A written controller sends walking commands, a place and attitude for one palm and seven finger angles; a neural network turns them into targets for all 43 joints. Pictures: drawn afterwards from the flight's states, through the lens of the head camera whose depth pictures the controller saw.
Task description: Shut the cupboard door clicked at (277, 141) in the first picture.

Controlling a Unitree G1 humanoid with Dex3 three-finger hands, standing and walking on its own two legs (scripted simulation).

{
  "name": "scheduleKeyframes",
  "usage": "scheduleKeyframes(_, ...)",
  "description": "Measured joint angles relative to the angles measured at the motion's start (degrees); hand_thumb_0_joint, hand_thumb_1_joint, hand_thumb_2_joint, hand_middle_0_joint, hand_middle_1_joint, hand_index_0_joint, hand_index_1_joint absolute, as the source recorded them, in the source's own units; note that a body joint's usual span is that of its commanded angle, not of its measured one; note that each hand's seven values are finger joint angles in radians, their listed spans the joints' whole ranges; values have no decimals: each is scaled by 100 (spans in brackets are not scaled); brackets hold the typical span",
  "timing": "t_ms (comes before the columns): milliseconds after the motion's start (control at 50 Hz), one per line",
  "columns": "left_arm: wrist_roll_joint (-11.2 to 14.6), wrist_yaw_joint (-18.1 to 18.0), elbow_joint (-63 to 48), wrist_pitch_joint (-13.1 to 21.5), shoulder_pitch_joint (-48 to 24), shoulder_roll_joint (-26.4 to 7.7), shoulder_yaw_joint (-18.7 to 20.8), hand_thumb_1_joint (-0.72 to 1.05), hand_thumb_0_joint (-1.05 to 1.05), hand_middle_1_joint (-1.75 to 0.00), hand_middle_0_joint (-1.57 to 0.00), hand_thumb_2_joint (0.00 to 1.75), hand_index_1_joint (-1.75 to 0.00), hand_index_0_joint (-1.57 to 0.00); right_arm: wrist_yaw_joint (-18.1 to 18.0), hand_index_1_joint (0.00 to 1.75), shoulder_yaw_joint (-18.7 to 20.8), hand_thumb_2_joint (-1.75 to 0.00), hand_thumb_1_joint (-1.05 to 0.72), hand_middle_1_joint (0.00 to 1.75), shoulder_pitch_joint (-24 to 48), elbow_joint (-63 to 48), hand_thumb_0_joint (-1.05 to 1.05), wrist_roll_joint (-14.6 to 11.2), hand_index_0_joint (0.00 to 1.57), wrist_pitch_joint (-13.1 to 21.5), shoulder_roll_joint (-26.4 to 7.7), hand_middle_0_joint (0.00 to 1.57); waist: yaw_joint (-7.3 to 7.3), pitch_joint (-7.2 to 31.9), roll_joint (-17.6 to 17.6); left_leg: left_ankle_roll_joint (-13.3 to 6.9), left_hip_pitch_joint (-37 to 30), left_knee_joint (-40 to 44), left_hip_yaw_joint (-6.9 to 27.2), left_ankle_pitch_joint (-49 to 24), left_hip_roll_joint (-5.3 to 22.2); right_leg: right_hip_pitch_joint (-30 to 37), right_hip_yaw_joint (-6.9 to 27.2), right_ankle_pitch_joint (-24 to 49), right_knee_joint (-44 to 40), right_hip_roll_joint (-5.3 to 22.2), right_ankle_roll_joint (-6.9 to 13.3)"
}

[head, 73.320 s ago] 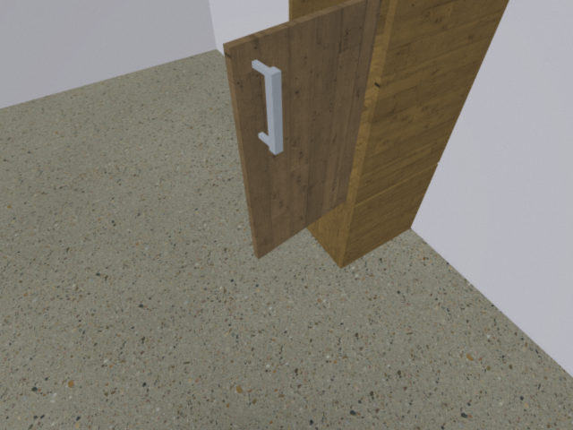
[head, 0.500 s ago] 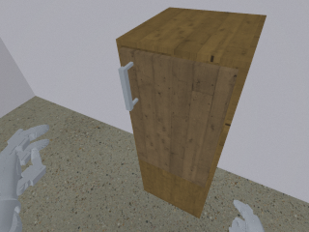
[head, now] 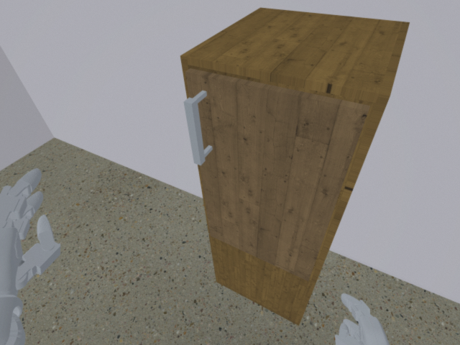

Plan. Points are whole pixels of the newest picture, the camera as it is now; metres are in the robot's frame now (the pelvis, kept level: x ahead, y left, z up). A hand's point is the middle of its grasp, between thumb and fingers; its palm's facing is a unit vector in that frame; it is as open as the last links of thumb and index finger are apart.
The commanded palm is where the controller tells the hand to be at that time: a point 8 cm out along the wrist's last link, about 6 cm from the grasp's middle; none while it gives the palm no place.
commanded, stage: step back with the hand held close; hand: left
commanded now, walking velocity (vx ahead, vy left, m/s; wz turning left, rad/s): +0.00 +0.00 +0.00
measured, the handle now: (200, 129) +0.51 +0.13 +0.13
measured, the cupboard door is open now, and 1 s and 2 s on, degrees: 0 0 0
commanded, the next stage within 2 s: stop stepping back and stand still in 2.00 s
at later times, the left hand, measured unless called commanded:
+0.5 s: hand (37, 269) +0.16 +0.27 +0.15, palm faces +0.38 -0.79 -0.48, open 7.4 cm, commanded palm +0.10 +0.31 +0.17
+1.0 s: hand out of the picture +0.11 +0.28 +0.16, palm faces +0.46 -0.77 -0.44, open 7.4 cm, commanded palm +0.05 +0.32 +0.17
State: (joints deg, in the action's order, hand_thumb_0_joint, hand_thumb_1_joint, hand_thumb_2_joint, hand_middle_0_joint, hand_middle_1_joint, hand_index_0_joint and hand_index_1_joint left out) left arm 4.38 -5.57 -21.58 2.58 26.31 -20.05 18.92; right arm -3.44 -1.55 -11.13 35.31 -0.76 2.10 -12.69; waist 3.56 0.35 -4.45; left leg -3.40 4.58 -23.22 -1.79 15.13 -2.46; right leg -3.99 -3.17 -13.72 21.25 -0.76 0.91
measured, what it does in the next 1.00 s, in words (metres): shifts its weight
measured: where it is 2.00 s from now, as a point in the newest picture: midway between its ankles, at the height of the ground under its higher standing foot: outside the picture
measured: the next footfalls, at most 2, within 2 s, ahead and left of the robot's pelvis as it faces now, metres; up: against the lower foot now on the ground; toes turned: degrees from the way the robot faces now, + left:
none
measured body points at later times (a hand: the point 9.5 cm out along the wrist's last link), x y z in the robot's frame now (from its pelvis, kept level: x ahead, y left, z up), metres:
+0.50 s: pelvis -0.05 +0.01 -0.01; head -0.05 +0.00 +0.44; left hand +0.13 +0.31 +0.18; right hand +0.12 -0.25 -0.09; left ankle -0.02 +0.07 -0.74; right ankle -0.02 -0.11 -0.74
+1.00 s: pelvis -0.10 +0.02 -0.03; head -0.10 +0.03 +0.42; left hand +0.08 +0.32 +0.18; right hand +0.07 -0.23 -0.10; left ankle -0.02 +0.08 -0.74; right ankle -0.03 -0.11 -0.74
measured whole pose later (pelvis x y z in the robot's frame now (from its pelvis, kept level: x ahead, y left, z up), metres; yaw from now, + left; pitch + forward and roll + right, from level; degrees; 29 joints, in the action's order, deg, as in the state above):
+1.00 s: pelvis -0.10 +0.02 -0.03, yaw +0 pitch +0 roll -2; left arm 0.7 -8.0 -28.4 13.4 28.2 -23.0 25.3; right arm -4.4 -0.2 -13.6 32.7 0.0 1.7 -12.6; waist 0.3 1.0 -0.2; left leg -5.5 25.4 -39.6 -3.1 14.6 -2.2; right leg -23.7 0.8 -13.3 37.0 -2.2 -0.4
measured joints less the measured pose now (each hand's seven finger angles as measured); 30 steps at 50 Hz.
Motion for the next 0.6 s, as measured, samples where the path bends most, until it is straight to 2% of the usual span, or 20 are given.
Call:
scheduleKeyframes(60, 0, 10, -19, -12, 16, -4, 31, 89, 1, -31, -21, 90, -30, -21, 0, 30, 12, -90, -90, 30, -42, -28, 2, -21, 20, -50, -29, 21, -1, 22, -18, -10, 68, -42, 3, 7, 9, -45, -5, 13, -3, -9, -5)
scheduleKeyframes(180, -12, -39, -110, 330, 170, -139, 259, 89, 1, -30, -21, 90, -30, -21, -54, 30, 94, -90, -90, 30, -23, -196, 2, -41, 20, -236, -146, 21, -136, 151, -38, -37, 568, -354, -23, 88, 27, -519, 6, -9, 233, -13, -25)
scheduleKeyframes(360, -18, -57, -315, 353, 480, -372, 218, 89, 1, -31, -21, 90, -30, -21, -192, 30, 249, -90, -90, 30, -28, -433, 2, -89, 20, -548, -238, 21, -280, 186, 99, -103, 955, -583, -182, 50, -44, -1066, 146, -72, 734, 79, -88)
scheduleKeyframes(460, -46, -128, -419, 433, 500, -454, 329, 89, 1, -31, -21, 90, -30, -21, -222, 30, 227, -90, -90, 30, -106, -505, 2, -91, 20, -564, -184, 20, -308, 198, 220, -119, 1153, -749, -216, 10, -19, -1259, 165, -9, 875, 64, -86)
scheduleKeyframes(600, -170, -232, -472, 633, 445, -357, 382, 89, 1, -31, -21, 90, -30, -21, -203, 30, 182, -90, -90, 30, -288, -498, 2, -59, 20, -421, -145, 21, -339, 228, 275, -145, 1536, -1055, -156, -33, 44, -1510, 84, 145, 937, 15, -81)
